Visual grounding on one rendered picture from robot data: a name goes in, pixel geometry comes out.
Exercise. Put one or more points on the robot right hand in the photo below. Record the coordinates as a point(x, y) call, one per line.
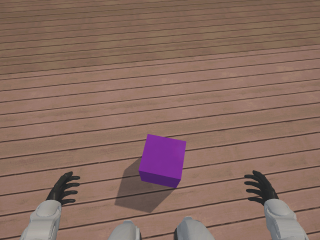
point(266, 191)

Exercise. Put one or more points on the left robot shin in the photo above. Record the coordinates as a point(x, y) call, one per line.
point(128, 221)

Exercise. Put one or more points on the right robot shin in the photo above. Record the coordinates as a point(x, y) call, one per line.
point(187, 218)

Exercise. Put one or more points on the robot shin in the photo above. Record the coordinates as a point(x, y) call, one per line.
point(187, 218)
point(128, 221)

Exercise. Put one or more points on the robot left hand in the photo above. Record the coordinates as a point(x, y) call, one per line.
point(58, 191)

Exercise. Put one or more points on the carton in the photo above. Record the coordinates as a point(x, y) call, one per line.
point(162, 161)

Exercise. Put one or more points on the right robot forearm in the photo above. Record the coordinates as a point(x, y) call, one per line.
point(281, 221)

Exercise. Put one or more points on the left robot forearm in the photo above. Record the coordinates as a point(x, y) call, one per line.
point(44, 222)

